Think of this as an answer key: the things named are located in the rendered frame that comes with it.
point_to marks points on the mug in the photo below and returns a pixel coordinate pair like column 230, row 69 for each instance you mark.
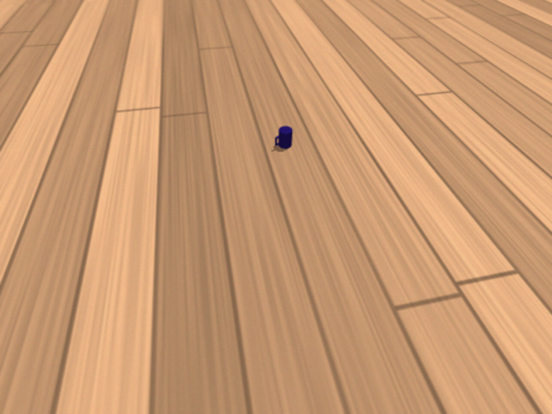
column 285, row 137

